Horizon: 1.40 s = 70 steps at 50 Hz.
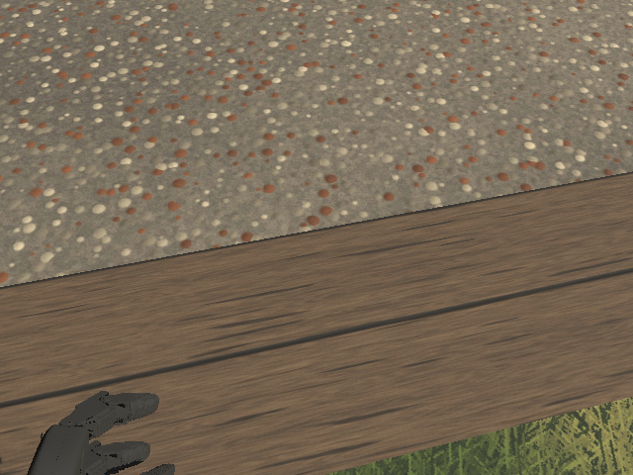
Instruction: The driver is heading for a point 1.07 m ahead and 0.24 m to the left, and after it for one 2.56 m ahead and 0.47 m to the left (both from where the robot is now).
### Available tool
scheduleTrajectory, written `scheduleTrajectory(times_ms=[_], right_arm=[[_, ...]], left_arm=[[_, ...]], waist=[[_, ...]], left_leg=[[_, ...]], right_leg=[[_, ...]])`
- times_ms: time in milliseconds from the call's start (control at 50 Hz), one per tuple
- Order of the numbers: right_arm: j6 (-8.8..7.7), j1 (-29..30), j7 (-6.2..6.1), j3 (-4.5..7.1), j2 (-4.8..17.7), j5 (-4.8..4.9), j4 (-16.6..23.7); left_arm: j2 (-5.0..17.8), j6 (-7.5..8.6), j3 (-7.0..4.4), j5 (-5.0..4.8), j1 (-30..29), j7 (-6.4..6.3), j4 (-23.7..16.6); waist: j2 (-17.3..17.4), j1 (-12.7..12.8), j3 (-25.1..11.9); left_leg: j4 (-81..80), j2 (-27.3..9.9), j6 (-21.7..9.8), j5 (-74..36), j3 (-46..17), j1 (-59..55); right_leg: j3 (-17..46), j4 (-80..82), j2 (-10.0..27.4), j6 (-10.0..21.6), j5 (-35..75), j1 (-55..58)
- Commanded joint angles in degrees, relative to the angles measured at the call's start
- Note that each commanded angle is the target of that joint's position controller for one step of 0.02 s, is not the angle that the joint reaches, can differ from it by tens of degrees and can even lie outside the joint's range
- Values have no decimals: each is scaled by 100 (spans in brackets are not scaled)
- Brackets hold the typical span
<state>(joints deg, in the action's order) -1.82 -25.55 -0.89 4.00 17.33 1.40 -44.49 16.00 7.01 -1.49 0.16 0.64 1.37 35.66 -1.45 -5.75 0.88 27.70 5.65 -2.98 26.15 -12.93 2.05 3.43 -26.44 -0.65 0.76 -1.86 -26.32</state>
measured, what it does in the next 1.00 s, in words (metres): walks ahead, turning left: left foot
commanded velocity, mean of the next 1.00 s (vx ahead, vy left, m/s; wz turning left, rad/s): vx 0.50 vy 0.00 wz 0.38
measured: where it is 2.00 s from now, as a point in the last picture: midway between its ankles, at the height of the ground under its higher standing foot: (203, 325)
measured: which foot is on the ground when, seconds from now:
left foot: down 0.00-0.00, up 0.02-0.50, down 0.52-1.00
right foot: down 0.00-0.52, up 0.54-1.00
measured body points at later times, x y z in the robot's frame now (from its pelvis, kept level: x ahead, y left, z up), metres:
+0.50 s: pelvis +0.25 +0.04 +0.00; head +0.29 +0.06 +0.45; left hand +0.18 +0.33 -0.13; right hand +0.55 -0.11 -0.07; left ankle +0.35 +0.17 -0.72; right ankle +0.13 -0.12 -0.72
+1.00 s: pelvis +0.55 +0.15 +0.00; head +0.57 +0.16 +0.45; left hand +0.67 +0.42 -0.09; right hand +0.63 -0.10 -0.13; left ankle +0.35 +0.17 -0.72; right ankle +0.78 +0.11 -0.69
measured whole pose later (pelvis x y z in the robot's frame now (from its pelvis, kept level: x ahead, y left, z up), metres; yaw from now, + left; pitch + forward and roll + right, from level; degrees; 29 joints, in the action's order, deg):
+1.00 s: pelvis +0.55 +0.15 +0.00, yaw +20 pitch +2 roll +0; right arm -6.0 -26.1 3.8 -0.2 15.3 -5.3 -48.2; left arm 14.8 3.1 2.4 3.4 4.8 4.1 39.9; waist -0.8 -3.8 -0.3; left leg 14.3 2.5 -2.5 23.7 0.8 -7.0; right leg -1.0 -32.8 1.0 3.0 8.6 -37.8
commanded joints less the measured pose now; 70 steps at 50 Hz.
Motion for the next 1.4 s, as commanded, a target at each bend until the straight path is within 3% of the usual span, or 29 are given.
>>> scheduleTrajectory(times_ms=[20,40,60,120,200,420,460,500,520,540,560,580,600,620,640,700,820,960,1000,1040,1060,1080,1100,1120,1140,1180,1220,1280,1400], right_arm=[[-105,-333,12,-83,-11,29,615],[-134,-439,-1,-39,417,113,589],[-107,123,-5,80,827,139,591],[-35,824,28,124,683,2,789],[96,985,76,44,279,-2,917],[-7,2547,413,-30,241,6,1469],[28,2366,429,65,424,-30,1516],[82,1013,370,335,862,-19,1194],[146,-14,260,530,1285,20,937],[90,242,217,588,1950,68,1013],[-16,88,256,442,1456,30,1195],[-100,273,280,336,1125,-18,1091],[-135,583,276,284,984,-2,1084],[-458,39,276,-201,-100,-561,492],[-522,365,293,-237,-135,-582,505],[-593,1051,366,-136,348,-521,742],[-599,112,479,-157,580,-611,330],[-463,-59,449,-221,612,-669,-127],[-450,-11,433,-185,773,-656,-230],[-460,16,479,-173,911,-706,-250],[-477,-549,454,-321,509,-911,-265],[-517,-1570,499,-554,93,-1049,-287],[-482,-347,646,-417,429,-725,-111],[-481,835,586,-335,522,-447,296],[-509,1116,420,-314,683,-475,400],[-462,846,170,-431,519,-685,471],[-361,613,33,-435,516,-676,539],[-232,540,43,-408,581,-470,407],[-173,1547,154,-429,465,-507,595]], left_arm=[[1627,5,-580,126,2077,-111,54],[1230,-42,-508,-3,2129,-60,93],[820,-73,-404,-19,1829,-86,26],[494,-117,-284,82,1230,-110,113],[634,-14,-367,6,1197,-100,335],[1225,-240,-529,-164,1666,-148,826],[1400,-319,-579,-214,1651,-176,837],[1410,-402,-568,-263,1546,-217,792],[1165,-384,-457,-125,1630,-244,695],[319,-253,-179,112,2134,-171,321],[793,-56,-231,-73,1579,-106,272],[1066,42,-304,-275,1057,-68,95],[981,100,-269,-222,1007,-95,101],[338,136,32,819,1209,-9,243],[110,106,85,887,1302,-11,222],[555,-151,67,422,1394,129,330],[223,-237,308,406,378,235,160],[395,-314,231,314,-253,265,-80],[543,-308,151,272,-190,218,-85],[978,-206,-43,137,566,152,107],[1247,-167,-139,135,1595,119,428],[1227,-202,-220,109,2822,85,638],[992,-225,-153,250,3835,79,1061],[1167,-99,-244,279,3430,79,1139],[1144,-14,-261,235,2622,70,998],[596,87,-86,175,1624,76,848],[646,167,-104,158,914,139,537],[1272,277,-330,264,883,281,300],[1238,97,-398,315,1761,353,138]], waist=[[-1217,954,-2158],[-1486,935,-2084],[-784,1055,-1219],[-351,748,-120],[-359,625,110],[-143,1014,438],[-305,787,185],[-258,-16,-589],[246,-441,-1110],[1788,357,-1584],[1110,-108,-2239],[797,-143,-1374],[398,116,-871],[475,232,-549],[594,501,-160],[413,665,-211],[357,168,45],[532,259,343],[597,394,216],[476,812,-301],[1,833,-1301],[-690,1093,-2891],[-428,1813,-2634],[-288,1759,-990],[-86,1422,-410],[56,602,-678],[141,162,-687],[85,181,-517],[-158,672,-487]], left_leg=[[3511,56,122,-24,209,3158],[4478,-274,211,735,174,4034],[4774,-540,258,211,190,4290],[4239,-1054,305,-687,499,3809],[3594,-1217,358,-1049,685,3712],[924,-1007,37,-2319,1392,3457],[811,-681,-188,-1709,1696,2911],[405,-196,-552,-1804,1918,977],[319,-638,-853,-1878,1013,-835],[-200,-2157,-1901,-847,-2331,-2474],[-991,-2470,-2077,-64,-3484,-2648],[-1119,-2306,-1788,-462,-2641,-2082],[-1114,-2052,-1585,-996,-1959,-1256],[-1005,-1526,-1161,-428,-1341,-602],[-1170,-1389,-1059,-537,-1017,118],[-1487,-1469,-1189,-1226,-430,1302],[-1478,-1655,-1393,-3036,172,719],[-1698,-1856,-862,-3358,900,-325],[-1420,-1833,-658,-4830,1230,-642],[-79,-1502,-288,-7031,1774,-348],[1468,-1292,49,-5968,1741,859],[3418,-553,650,-3002,1409,2973],[4729,105,624,322,957,4021],[5217,-282,385,157,528,4798],[4993,-639,374,-124,442,4591],[4433,-1040,396,-238,472,3311],[3725,-1205,631,45,600,2565],[2735,-1081,916,-847,1097,2097],[1494,-721,863,-1961,1146,2383]], right_leg=[[3006,198,2244,1379,-1192,4991],[4234,715,2590,1503,-2397,4925],[3432,873,2341,1254,-2571,4184],[1535,1276,1661,955,-943,2384],[564,1757,1585,1075,-120,1920],[-1061,1572,1661,726,1111,2911],[-1284,880,1675,610,2872,3146],[-1607,-1012,1437,376,3904,2678],[-1599,-2725,1208,124,2279,1273],[-1133,-4726,51,-222,-3071,-1267],[148,-5308,5,-160,-3264,-1837],[148,-5191,251,-64,-2670,-2261],[127,-4680,497,-15,-2174,-2033],[433,-4529,515,56,-1690,-1840],[384,-4260,608,79,-1353,-1703],[34,-3915,782,-108,-754,-1397],[-190,-1721,730,-235,859,-1779],[-349,-677,221,245,1178,-1246],[-607,-495,-48,417,729,-606],[-989,-415,-569,693,439,1181],[-261,-1267,-149,1288,1461,3473],[2125,-1017,1251,2704,843,6393],[3659,260,1620,2520,-402,6322],[3203,659,1526,1841,-965,4955],[2763,766,1457,1842,-57,3583],[1916,941,1311,2070,2652,1973],[1481,1238,1064,2005,2969,1000],[998,1217,656,1710,2842,227],[1485,588,631,1517,2883,1182]])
